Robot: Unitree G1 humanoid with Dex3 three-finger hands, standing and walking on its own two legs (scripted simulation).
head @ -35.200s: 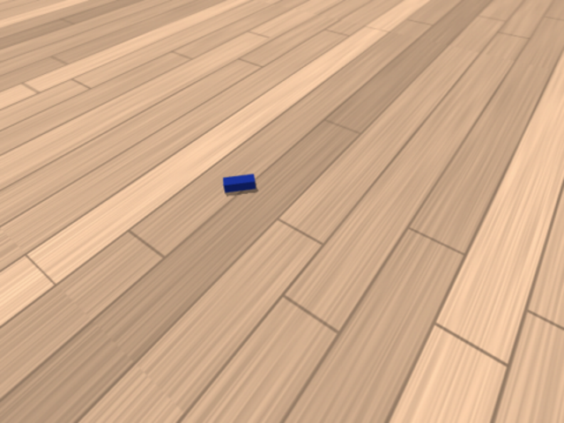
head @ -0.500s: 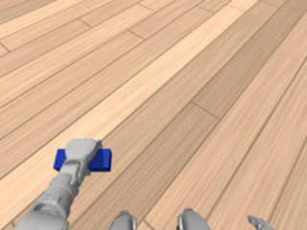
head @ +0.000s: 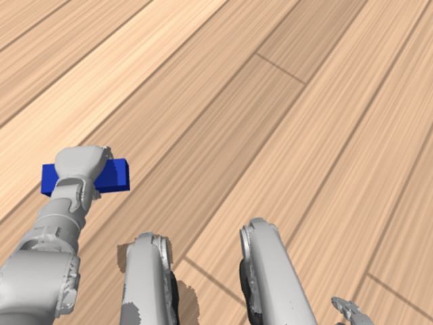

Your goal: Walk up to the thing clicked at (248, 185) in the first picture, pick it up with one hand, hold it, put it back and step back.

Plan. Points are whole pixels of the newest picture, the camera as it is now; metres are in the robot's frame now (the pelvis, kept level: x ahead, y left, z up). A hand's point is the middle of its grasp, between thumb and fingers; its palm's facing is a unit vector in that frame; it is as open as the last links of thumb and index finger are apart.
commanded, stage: crouch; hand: left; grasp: from above
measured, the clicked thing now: (88, 178) +0.43 +0.25 -0.16
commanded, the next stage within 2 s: lower in 1.10 s
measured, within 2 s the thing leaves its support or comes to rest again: neither
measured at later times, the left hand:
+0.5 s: hand (107, 182) +0.45 +0.24 -0.27, palm faces -0.46 -0.01 -0.89, open 9.1 cm
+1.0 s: hand (112, 183) +0.46 +0.24 -0.32, palm faces -0.46 -0.01 -0.89, open 9.1 cm
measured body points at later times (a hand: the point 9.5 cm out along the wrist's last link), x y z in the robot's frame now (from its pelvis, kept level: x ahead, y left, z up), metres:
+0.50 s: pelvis -0.01 -0.01 -0.10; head +0.22 +0.03 +0.28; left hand +0.47 +0.23 -0.21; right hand +0.05 -0.29 -0.22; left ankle +0.07 +0.12 -0.46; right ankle +0.08 -0.15 -0.46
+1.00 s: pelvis -0.02 -0.01 -0.16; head +0.22 +0.03 +0.22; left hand +0.48 +0.24 -0.27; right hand +0.01 -0.28 -0.27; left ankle +0.07 +0.12 -0.46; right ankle +0.08 -0.15 -0.46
